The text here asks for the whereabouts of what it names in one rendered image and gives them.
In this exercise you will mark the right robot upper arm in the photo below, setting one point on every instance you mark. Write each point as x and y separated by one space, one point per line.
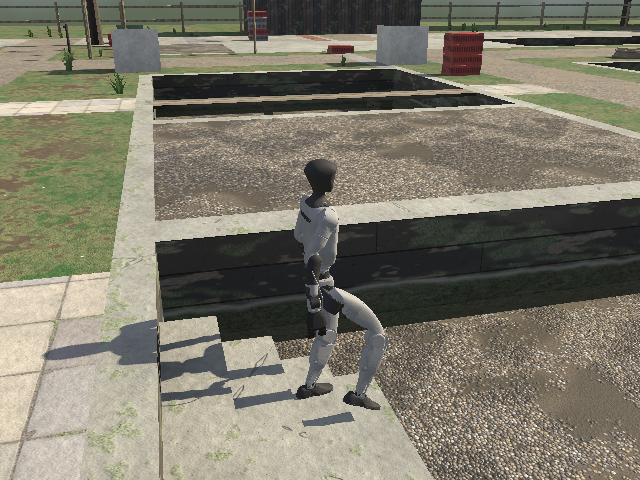
327 223

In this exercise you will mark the left robot shin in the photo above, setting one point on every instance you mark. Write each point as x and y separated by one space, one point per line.
320 354

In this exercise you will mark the right robot forearm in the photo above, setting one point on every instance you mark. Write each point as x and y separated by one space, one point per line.
312 291

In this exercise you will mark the right robot hand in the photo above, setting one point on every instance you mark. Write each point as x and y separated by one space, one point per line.
316 321

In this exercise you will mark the left robot upper arm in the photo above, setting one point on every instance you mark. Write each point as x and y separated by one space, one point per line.
298 228

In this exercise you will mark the robot torso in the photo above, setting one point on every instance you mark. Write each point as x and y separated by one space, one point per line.
328 253

